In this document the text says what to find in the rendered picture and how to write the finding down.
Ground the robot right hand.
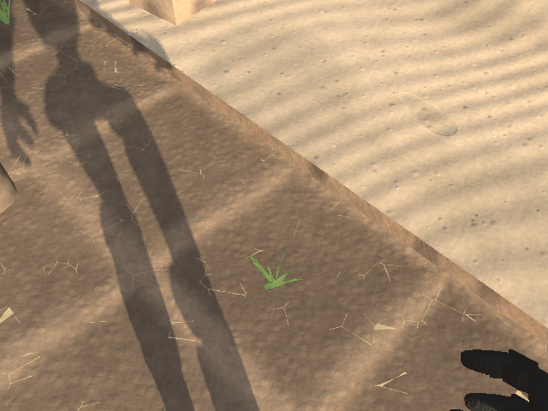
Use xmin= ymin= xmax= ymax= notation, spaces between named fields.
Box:
xmin=450 ymin=349 xmax=548 ymax=411

